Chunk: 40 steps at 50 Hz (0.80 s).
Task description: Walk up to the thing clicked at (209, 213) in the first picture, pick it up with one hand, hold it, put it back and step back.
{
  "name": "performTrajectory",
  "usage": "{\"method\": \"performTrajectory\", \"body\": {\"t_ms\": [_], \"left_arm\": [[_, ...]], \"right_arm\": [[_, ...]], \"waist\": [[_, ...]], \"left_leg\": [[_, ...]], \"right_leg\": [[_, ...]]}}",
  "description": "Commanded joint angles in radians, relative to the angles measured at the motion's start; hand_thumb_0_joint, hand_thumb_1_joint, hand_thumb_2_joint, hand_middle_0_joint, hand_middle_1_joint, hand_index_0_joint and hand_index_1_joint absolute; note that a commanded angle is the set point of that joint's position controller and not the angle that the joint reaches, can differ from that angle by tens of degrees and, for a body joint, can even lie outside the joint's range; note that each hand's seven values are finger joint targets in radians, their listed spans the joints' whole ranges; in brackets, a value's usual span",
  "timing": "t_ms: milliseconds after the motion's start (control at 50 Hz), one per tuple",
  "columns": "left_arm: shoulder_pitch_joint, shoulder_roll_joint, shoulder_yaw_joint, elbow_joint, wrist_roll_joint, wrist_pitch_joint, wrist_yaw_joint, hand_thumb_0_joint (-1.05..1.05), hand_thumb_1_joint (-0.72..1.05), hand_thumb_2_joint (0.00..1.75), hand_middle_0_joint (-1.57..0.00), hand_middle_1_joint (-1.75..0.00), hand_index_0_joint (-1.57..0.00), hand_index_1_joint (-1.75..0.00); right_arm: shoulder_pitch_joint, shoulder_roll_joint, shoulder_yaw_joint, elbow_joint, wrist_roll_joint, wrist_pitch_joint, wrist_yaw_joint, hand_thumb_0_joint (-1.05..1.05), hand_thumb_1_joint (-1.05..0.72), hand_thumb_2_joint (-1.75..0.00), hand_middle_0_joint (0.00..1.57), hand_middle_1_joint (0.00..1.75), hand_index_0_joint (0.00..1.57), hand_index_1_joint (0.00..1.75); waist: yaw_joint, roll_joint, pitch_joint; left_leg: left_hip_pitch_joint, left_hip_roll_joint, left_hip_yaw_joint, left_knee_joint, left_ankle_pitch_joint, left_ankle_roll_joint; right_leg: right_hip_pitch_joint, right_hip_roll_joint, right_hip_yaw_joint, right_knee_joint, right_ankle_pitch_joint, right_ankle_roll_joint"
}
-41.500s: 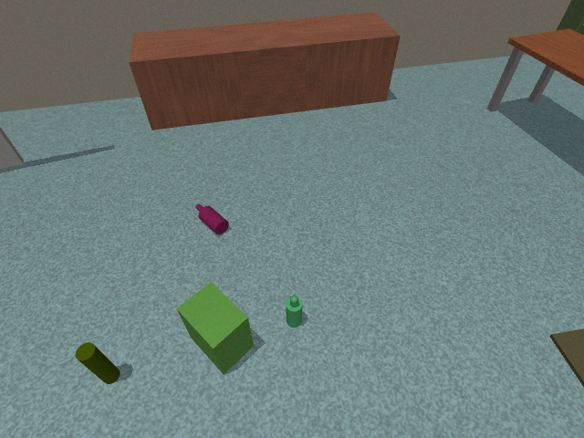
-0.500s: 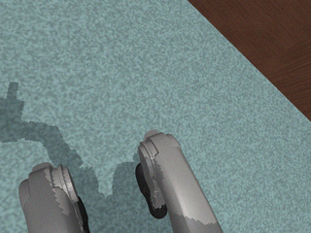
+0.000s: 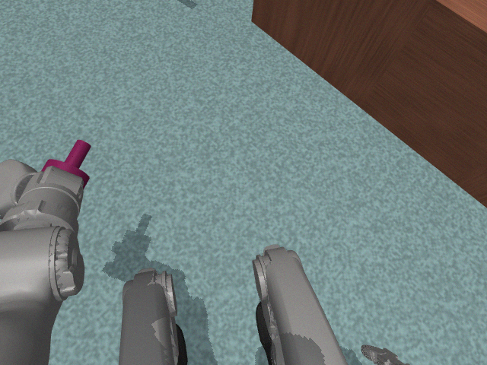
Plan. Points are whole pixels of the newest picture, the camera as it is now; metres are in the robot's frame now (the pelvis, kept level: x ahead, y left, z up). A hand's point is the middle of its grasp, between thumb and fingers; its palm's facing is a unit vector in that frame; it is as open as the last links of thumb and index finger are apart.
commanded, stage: lift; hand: left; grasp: from above
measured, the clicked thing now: (59, 186) +0.48 +0.27 -0.11
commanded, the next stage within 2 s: hold in 0.96 s
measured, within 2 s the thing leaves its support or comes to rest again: neither
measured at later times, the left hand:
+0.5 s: hand out of the picture +0.39 +0.24 +0.12, palm faces -0.16 -0.43 -0.89, open 10.0 cm
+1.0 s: hand out of the picture +0.38 +0.25 +0.21, palm faces -0.15 -0.45 -0.88, open 9.9 cm
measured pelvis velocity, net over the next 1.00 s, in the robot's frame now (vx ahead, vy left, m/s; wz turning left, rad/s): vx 0.06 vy -0.01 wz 0.04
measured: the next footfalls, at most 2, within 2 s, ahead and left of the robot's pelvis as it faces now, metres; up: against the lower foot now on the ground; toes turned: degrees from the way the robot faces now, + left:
none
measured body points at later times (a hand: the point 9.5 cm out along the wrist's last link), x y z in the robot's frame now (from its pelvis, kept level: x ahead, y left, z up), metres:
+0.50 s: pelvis +0.04 -0.02 +0.19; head +0.13 -0.01 +0.63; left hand +0.40 +0.26 +0.17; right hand +0.11 -0.29 +0.06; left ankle +0.07 +0.14 -0.42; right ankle +0.09 -0.12 -0.42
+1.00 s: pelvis +0.06 -0.01 +0.26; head +0.12 -0.01 +0.71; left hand +0.39 +0.27 +0.26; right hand +0.14 -0.27 +0.13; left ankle +0.07 +0.14 -0.42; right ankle +0.09 -0.12 -0.42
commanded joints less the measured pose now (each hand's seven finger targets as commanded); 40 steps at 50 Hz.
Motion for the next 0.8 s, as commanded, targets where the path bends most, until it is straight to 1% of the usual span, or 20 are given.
{"method": "performTrajectory", "body": {"t_ms": [0, 20, 40, 80, 120, 160, 200, 220, 240, 300, 340, 380, 400, 440, 520, 580, 620, 700, 740, 780], "left_arm": [[-0.327, 0.162, -0.069, -0.216, 0.019, 0.022, 0.051, 0.00, 0.74, 0.68, -1.09, -0.56, -1.09, -0.56], [-0.329, 0.164, -0.069, -0.269, 0.008, 0.027, 0.055, 0.00, 0.73, 0.69, -1.07, -0.58, -1.07, -0.58], [-0.308, 0.172, -0.059, -0.255, 0.006, 0.038, 0.066, 0.00, 0.72, 0.71, -1.07, -0.57, -1.07, -0.58], [-0.294, 0.158, -0.070, -0.307, 0.000, 0.046, 0.074, 0.00, 0.72, 0.74, -1.08, -0.59, -1.07, -0.60], [-0.275, 0.120, -0.094, -0.313, -0.005, 0.054, 0.075, 0.00, 0.74, 0.73, -1.09, -0.57, -1.09, -0.58], [-0.288, 0.131, -0.103, -0.358, -0.005, 0.053, 0.078, 0.00, 0.73, 0.77, -1.10, -0.57, -1.08, -0.60], [-0.248, 0.072, -0.137, -0.357, -0.009, 0.062, 0.080, 0.00, 0.73, 0.76, -1.11, -0.57, -1.09, -0.59], [-0.250, 0.110, -0.123, -0.367, -0.006, 0.067, 0.083, 0.00, 0.73, 0.76, -1.11, -0.57, -1.09, -0.59], [-0.228, 0.067, -0.144, -0.362, -0.023, 0.072, 0.082, 0.00, 0.73, 0.77, -1.11, -0.56, -1.09, -0.59], [-0.183, 0.049, -0.155, -0.321, -0.021, 0.087, 0.084, 0.00, 0.72, 0.74, -1.09, -0.57, -1.08, -0.59], [-0.158, 0.025, -0.152, -0.273, -0.039, 0.100, 0.092, 0.00, 0.75, 0.76, -1.13, -0.56, -1.11, -0.58], [-0.186, -0.006, -0.157, -0.255, -0.056, 0.104, 0.100, 0.00, 0.74, 0.75, -1.11, -0.57, -1.10, -0.59], [-0.178, 0.006, -0.142, -0.227, -0.063, 0.112, 0.106, 0.00, 0.73, 0.73, -1.09, -0.57, -1.09, -0.58], [-0.163, -0.021, -0.139, -0.190, -0.080, 0.119, 0.113, 0.00, 0.77, 0.72, -1.11, -0.56, -1.10, -0.57], [-0.187, -0.013, -0.136, -0.166, -0.073, 0.122, 0.120, 0.00, 0.79, 0.71, -1.12, -0.57, -1.11, -0.58], [-0.183, -0.025, -0.137, -0.174, -0.074, 0.121, 0.118, 0.00, 0.81, 0.69, -1.11, -0.60, -1.11, -0.60], [-0.179, -0.039, -0.136, -0.194, -0.076, 0.124, 0.120, 0.00, 0.80, 0.70, -1.09, -0.62, -1.10, -0.61], [-0.157, -0.008, -0.135, -0.280, -0.075, 0.130, 0.123, 0.00, 0.80, 0.67, -1.09, -0.61, -1.10, -0.61], [-0.157, -0.017, -0.139, -0.336, -0.088, 0.139, 0.118, 0.00, 0.83, 0.70, -1.12, -0.63, -1.13, -0.62], [-0.146, -0.019, -0.143, -0.345, -0.102, 0.152, 0.115, 0.00, 0.83, 0.67, -1.10, -0.63, -1.12, -0.62]], "right_arm": [[0.159, -0.213, -0.061, -0.052, 0.019, -0.027, -0.051, 0.00, -0.89, -0.90, 0.20, 0.30, 0.20, 0.30], [0.150, -0.208, -0.058, -0.058, 0.022, -0.031, -0.062, 0.00, -0.89, -0.90, 0.20, 0.30, 0.20, 0.30], [0.142, -0.216, -0.060, -0.063, 0.027, -0.030, -0.075, 0.00, -0.89, -0.90, 0.20, 0.30, 0.20, 0.30], [0.123, -0.210, -0.058, -0.065, 0.032, -0.031, -0.094, 0.00, -0.89, -0.90, 0.20, 0.30, 0.20, 0.30], [0.114, -0.199, -0.050, -0.057, 0.035, -0.034, -0.109, 0.00, -0.88, -0.90, 0.20, 0.30, 0.20, 0.30], [0.104, -0.198, -0.047, -0.048, 0.039, -0.036, -0.122, 0.00, -0.88, -0.90, 0.20, 0.30, 0.20, 0.30], [0.102, -0.186, -0.046, -0.041, 0.043, -0.040, -0.128, 0.00, -0.88, -0.90, 0.20, 0.30, 0.20, 0.30], [0.100, -0.193, -0.049, -0.041, 0.046, -0.038, -0.134, 0.00, -0.88, -0.90, 0.20, 0.30, 0.20, 0.30], [0.094, -0.179, -0.042, -0.035, 0.045, -0.039, -0.136, 0.00, -0.88, -0.90, 0.20, 0.30, 0.20, 0.30], [0.093, -0.171, -0.041, -0.023, 0.052, -0.042, -0.143, 0.00, -0.88, -0.89, 0.20, 0.30, 0.20, 0.30], [0.096, -0.168, -0.045, -0.025, 0.055, -0.042, -0.147, 0.00, -0.88, -0.89, 0.20, 0.30, 0.20, 0.30], [0.105, -0.157, -0.041, -0.017, 0.055, -0.043, -0.149, 0.00, -0.88, -0.89, 0.20, 0.30, 0.20, 0.30], [0.108, -0.160, -0.042, -0.027, 0.054, -0.042, -0.151, 0.00, -0.88, -0.89, 0.20, 0.30, 0.20, 0.30], [0.095, -0.155, -0.041, -0.033, 0.054, -0.044, -0.148, 0.00, -0.88, -0.90, 0.20, 0.30, 0.20, 0.30], [0.094, -0.141, -0.037, -0.035, 0.043, -0.045, -0.141, 0.00, -0.88, -0.89, 0.20, 0.30, 0.20, 0.30], [0.097, -0.134, -0.040, -0.046, 0.032, -0.040, -0.135, 0.00, -0.88, -0.89, 0.20, 0.30, 0.20, 0.30], [0.098, -0.131, -0.044, -0.053, 0.028, -0.032, -0.127, 0.00, -0.88, -0.89, 0.20, 0.30, 0.20, 0.30], [0.106, -0.144, -0.058, -0.057, 0.024, -0.027, -0.116, 0.00, -0.88, -0.89, 0.20, 0.30, 0.20, 0.30], [0.100, -0.151, -0.062, -0.065, 0.028, -0.025, -0.116, 0.00, -0.88, -0.89, 0.20, 0.30, 0.20, 0.30], [0.095, -0.157, -0.063, -0.070, 0.031, -0.022, -0.117, 0.00, -0.88, -0.89, 0.20, 0.30, 0.20, 0.30]], "waist": [[-0.022, 0.082, -0.613], [-0.008, 0.097, -0.630], [0.000, 0.097, -0.610], [0.010, 0.107, -0.603], [0.006, 0.098, -0.562], [0.011, 0.108, -0.544], [0.015, 0.095, -0.543], [0.025, 0.107, -0.536], [0.025, 0.089, -0.505], [0.035, 0.063, -0.467], [0.044, 0.041, -0.429], [0.040, 0.018, -0.410], [0.047, 0.012, -0.387], [0.048, -0.010, -0.354], [0.057, -0.026, -0.321], [0.062, -0.049, -0.323], [0.064, -0.060, -0.361], [0.089, -0.032, -0.390], [0.085, -0.034, -0.413], [0.084, -0.038, -0.382]], "left_leg": [[0.531, -0.031, 0.059, -0.364, 0.121, 0.050], [0.560, -0.031, 0.066, -0.382, 0.129, 0.048], [0.594, -0.026, 0.056, -0.416, 0.129, 0.044], [0.651, -0.021, 0.054, -0.466, 0.131, 0.040], [0.702, -0.019, 0.056, -0.515, 0.144, 0.040], [0.749, -0.017, 0.063, -0.553, 0.151, 0.041], [0.811, -0.016, 0.068, -0.600, 0.177, 0.038], [0.846, -0.016, 0.069, -0.625, 0.190, 0.036], [0.858, -0.016, 0.068, -0.653, 0.197, 0.036], [0.913, -0.015, 0.072, -0.720, 0.227, 0.037], [0.942, -0.018, 0.081, -0.755, 0.261, 0.037], [0.949, -0.024, 0.097, -0.777, 0.299, 0.044], [0.971, -0.024, 0.097, -0.797, 0.319, 0.042], [1.007, -0.022, 0.090, -0.840, 0.332, 0.039], [1.015, -0.034, 0.114, -0.889, 0.355, 0.043], [1.035, -0.042, 0.128, -0.918, 0.378, 0.043], [1.047, -0.047, 0.135, -0.931, 0.409, 0.041], [1.158, -0.042, 0.132, -1.010, 0.431, 0.037], [1.231, -0.037, 0.122, -1.052, 0.454, 0.035], [1.267, -0.035, 0.120, -1.083, 0.450, 0.034]], "right_leg": [[0.474, 0.019, -0.044, -0.417, 0.098, -0.023], [0.508, 0.018, -0.034, -0.443, 0.104, -0.022], [0.513, 0.017, -0.041, -0.459, 0.107, -0.023], [0.548, 0.018, -0.039, -0.502, 0.115, -0.025], [0.586, 0.017, -0.033, -0.549, 0.134, -0.025], [0.638, 0.020, -0.020, -0.605, 0.130, -0.024], [0.714, 0.022, -0.014, -0.652, 0.153, -0.023], [0.736, 0.023, -0.013, -0.679, 0.160, -0.023], [0.775, 0.022, -0.007, -0.707, 0.161, -0.021], [0.861, 0.026, -0.003, -0.775, 0.189, -0.019], [0.916, 0.025, -0.002, -0.814, 0.226, -0.018], [0.979, 0.027, 0.011, -0.861, 0.271, -0.011], [0.997, 0.024, 0.007, -0.876, 0.291, -0.012], [1.026, 0.023, 0.001, -0.904, 0.307, -0.011], [1.115, 0.020, 0.023, -0.977, 0.336, -0.002], [1.177, 0.016, 0.042, -1.020, 0.399, 0.009], [1.234, 0.010, 0.055, -1.029, 0.486, 0.018], [1.303, 0.014, 0.039, -1.082, 0.439, 0.007], [1.336, 0.019, 0.022, -1.100, 0.441, 0.003], [1.342, 0.017, 0.015, -1.125, 0.432, 0.002]]}}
